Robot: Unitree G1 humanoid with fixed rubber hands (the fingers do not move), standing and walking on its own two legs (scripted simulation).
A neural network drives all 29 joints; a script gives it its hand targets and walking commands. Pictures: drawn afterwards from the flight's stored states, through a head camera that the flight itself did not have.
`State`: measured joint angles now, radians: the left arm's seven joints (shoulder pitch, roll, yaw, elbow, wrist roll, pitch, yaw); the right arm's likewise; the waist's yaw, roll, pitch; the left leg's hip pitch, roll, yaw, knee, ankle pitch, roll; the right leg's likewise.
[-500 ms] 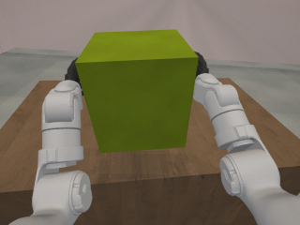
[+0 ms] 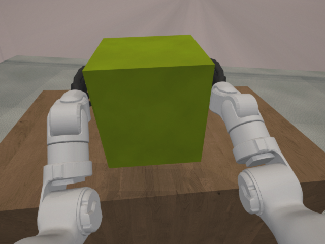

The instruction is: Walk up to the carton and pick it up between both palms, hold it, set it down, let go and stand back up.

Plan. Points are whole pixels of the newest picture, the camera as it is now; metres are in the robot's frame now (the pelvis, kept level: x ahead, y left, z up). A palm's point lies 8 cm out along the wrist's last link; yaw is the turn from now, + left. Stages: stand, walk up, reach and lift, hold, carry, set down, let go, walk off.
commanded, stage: hold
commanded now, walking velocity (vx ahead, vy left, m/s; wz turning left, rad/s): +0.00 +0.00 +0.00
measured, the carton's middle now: (151, 98) +0.39 +0.00 +0.25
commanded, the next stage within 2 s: none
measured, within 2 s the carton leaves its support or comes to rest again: neither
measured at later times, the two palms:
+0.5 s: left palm (76, 94) +0.36 +0.16 +0.28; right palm (215, 88) +0.37 -0.15 +0.29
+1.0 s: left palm (78, 97) +0.36 +0.16 +0.27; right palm (215, 90) +0.37 -0.15 +0.28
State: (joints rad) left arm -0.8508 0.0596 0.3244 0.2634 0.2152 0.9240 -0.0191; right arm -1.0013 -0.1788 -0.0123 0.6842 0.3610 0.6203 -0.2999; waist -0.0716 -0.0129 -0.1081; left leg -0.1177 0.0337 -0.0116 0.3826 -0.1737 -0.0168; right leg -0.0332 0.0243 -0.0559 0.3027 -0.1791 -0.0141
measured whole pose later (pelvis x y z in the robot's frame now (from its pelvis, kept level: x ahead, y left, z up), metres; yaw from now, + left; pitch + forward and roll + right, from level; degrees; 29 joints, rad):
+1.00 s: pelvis +0.00 +0.00 +0.00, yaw +0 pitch -5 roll -1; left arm -0.87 0.07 0.32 0.31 0.20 0.90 -0.01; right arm -1.01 -0.19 0.01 0.71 0.36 0.61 -0.29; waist -0.07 -0.02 -0.11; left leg -0.13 0.03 -0.02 0.39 -0.17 -0.02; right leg -0.04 0.03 -0.06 0.30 -0.17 -0.01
